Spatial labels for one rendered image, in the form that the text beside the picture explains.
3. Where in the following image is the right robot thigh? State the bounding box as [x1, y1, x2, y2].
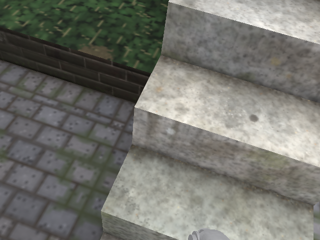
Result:
[188, 229, 230, 240]

